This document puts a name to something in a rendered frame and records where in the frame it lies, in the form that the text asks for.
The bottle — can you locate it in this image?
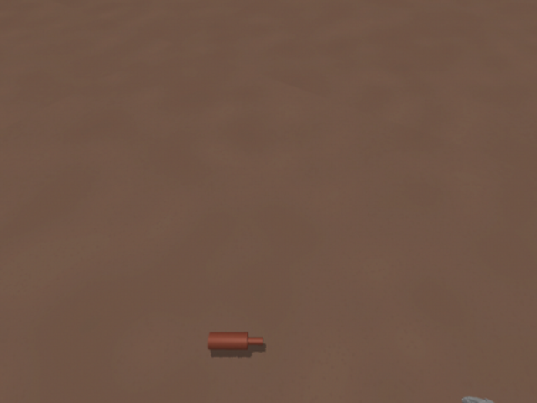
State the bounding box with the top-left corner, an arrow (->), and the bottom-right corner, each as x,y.
208,332 -> 263,350

